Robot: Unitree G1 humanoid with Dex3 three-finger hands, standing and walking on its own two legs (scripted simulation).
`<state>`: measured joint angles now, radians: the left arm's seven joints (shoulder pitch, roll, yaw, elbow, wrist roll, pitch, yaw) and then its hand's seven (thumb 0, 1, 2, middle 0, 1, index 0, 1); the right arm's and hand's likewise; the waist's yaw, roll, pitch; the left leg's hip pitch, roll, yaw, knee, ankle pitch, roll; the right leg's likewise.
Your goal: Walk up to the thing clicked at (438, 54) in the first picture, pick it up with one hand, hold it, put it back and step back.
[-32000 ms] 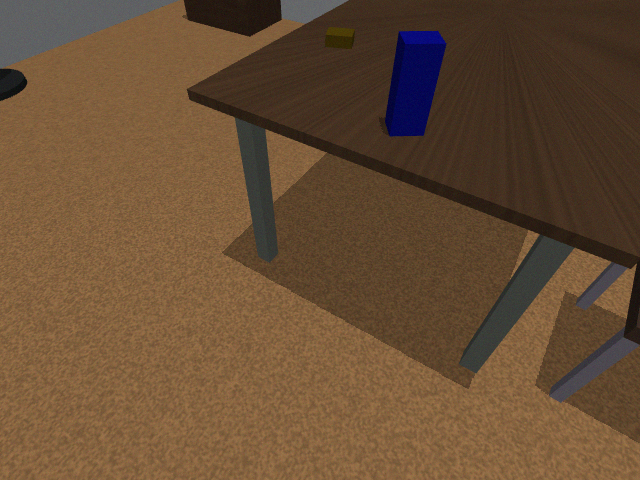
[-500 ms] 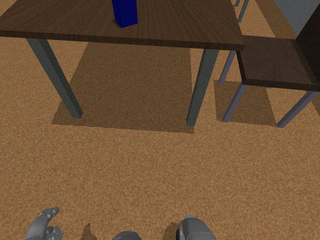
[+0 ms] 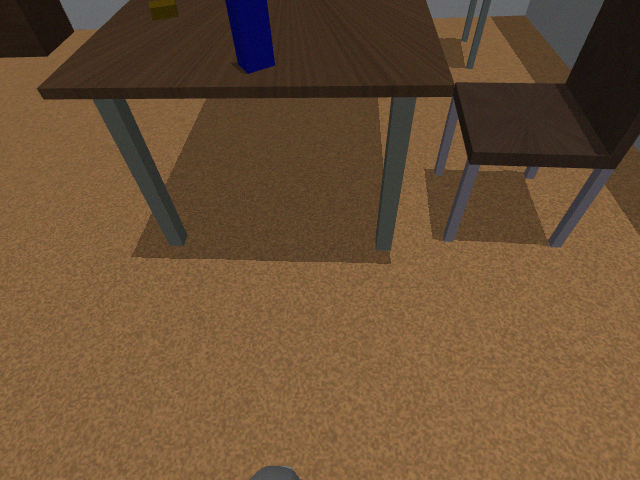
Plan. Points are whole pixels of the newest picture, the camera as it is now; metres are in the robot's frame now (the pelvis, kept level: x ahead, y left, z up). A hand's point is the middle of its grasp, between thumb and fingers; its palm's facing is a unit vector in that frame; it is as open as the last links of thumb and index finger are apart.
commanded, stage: step back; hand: left
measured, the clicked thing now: (249, 24) +1.10 +0.24 +0.10
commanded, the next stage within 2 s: stand in 0.92 s
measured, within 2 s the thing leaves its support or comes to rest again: neither
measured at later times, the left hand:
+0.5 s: hand out of the picture +0.06 +0.27 -0.14, palm faces +0.06 -0.93 -0.37, open 7.4 cm
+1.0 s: hand out of the picture +0.14 +0.29 -0.14, palm faces +0.01 -0.93 -0.36, open 7.4 cm
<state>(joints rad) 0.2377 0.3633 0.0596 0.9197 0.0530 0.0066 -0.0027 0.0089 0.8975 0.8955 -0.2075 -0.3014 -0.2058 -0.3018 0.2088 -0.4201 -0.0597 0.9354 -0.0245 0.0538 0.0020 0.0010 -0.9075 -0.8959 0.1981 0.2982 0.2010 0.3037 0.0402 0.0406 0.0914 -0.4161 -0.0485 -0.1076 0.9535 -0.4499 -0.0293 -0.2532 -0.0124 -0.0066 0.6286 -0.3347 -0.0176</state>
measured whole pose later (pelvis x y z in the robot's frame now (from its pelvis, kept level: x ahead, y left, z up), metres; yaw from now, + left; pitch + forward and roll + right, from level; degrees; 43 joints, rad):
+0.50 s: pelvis +0.00 +0.01 +0.01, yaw +2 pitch -3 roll -1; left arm 0.20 0.35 0.05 0.99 0.04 -0.04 -0.01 0.01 0.90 0.90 -0.20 -0.30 -0.20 -0.30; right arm 0.21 -0.38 -0.06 1.00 -0.02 0.00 0.02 0.00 -0.91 -0.90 0.20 0.30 0.20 0.30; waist 0.03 0.03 0.06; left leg -0.34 0.00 -0.06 0.80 -0.46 0.00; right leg -0.21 0.00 -0.04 0.54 -0.29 -0.01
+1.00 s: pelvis +0.04 +0.02 +0.01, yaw +1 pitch -3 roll +0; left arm 0.08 0.37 0.01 1.07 0.01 -0.02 0.01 0.01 0.90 0.90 -0.20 -0.30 -0.20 -0.30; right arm 0.02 -0.32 -0.02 1.08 0.00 -0.01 0.01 0.00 -0.91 -0.90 0.20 0.30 0.20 0.30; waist 0.02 -0.01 0.07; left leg -0.18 0.02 0.03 0.46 -0.23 0.00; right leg -0.11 -0.02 0.02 0.43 -0.28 0.03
